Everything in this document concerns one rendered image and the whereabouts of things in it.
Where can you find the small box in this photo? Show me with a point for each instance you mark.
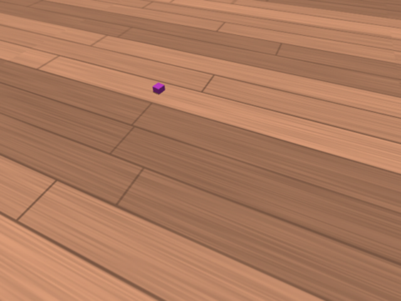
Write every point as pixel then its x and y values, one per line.
pixel 158 88

